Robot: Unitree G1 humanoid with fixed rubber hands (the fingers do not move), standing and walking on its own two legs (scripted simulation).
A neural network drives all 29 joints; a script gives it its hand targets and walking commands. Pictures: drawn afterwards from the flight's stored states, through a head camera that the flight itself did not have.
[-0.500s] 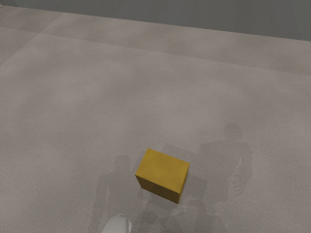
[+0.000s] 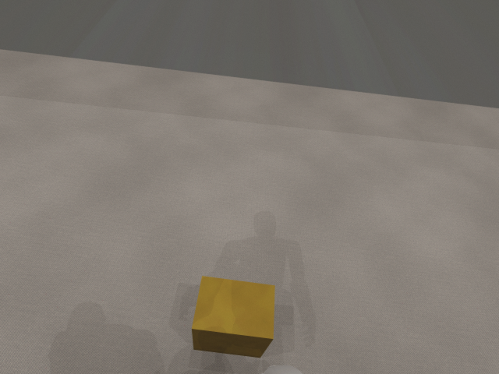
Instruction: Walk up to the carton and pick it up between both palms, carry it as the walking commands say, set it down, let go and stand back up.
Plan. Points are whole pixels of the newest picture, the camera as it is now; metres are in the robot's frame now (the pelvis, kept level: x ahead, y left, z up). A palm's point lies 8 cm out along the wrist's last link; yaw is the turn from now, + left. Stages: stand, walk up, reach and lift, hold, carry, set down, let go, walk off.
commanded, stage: walk up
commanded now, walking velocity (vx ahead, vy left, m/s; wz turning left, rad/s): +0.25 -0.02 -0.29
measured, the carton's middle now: (232, 318) +0.40 -0.04 -0.65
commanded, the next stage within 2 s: none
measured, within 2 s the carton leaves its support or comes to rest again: neither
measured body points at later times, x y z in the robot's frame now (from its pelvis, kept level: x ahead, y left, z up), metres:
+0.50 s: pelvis +0.10 -0.09 +0.00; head +0.16 -0.10 +0.44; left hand +0.23 +0.13 -0.15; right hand +0.10 -0.33 -0.16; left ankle +0.02 +0.08 -0.63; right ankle +0.15 -0.15 -0.75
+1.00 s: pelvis +0.08 -0.06 +0.00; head +0.10 -0.05 +0.44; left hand +0.10 +0.19 -0.16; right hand +0.11 -0.31 -0.15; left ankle +0.04 +0.08 -0.74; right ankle +0.15 -0.15 -0.75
